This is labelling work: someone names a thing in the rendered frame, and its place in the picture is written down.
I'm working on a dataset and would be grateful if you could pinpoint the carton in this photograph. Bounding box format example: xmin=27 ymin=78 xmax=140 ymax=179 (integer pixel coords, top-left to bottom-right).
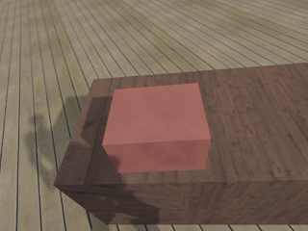
xmin=102 ymin=83 xmax=211 ymax=173

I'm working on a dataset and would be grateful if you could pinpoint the pedestal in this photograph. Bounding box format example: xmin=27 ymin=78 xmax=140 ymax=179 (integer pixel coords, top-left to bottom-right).
xmin=53 ymin=63 xmax=308 ymax=225

